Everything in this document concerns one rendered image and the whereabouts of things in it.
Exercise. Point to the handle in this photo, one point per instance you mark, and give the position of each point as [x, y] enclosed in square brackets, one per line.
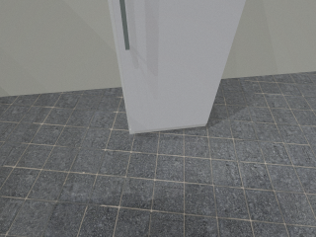
[124, 24]

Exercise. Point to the fridge door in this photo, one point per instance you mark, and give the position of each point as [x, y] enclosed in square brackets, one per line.
[177, 53]

